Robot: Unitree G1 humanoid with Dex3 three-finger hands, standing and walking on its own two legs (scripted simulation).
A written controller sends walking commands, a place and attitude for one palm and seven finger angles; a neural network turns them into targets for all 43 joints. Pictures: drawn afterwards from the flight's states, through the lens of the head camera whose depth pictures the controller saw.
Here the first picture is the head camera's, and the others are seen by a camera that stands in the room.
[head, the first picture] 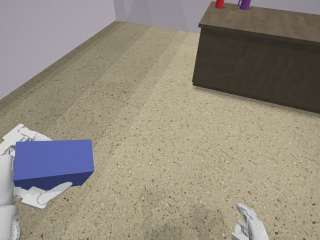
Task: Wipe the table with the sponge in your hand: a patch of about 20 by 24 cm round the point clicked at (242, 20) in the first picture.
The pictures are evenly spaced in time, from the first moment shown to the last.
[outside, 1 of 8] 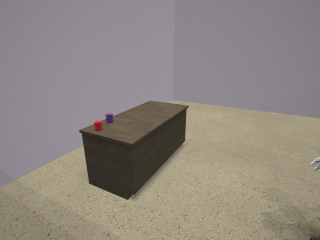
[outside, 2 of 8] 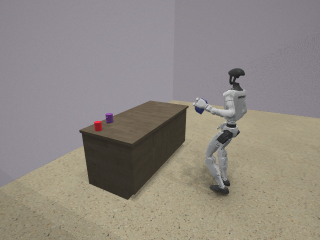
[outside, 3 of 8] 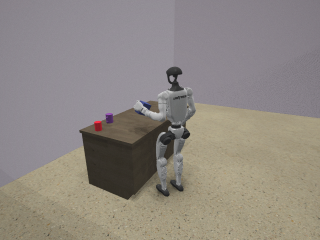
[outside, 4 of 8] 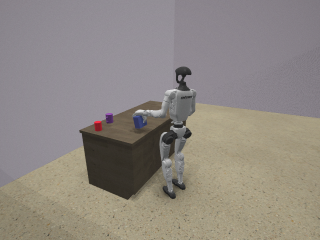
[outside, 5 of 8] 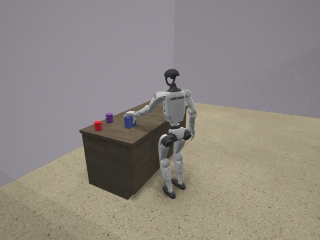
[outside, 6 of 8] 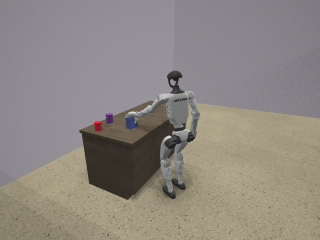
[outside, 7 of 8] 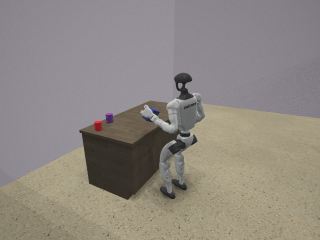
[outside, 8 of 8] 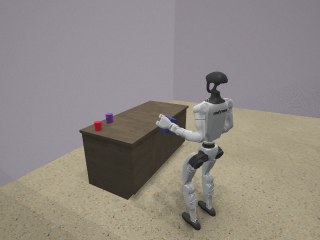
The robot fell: no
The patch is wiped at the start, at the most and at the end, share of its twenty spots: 0.00 1.00 1.00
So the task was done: yes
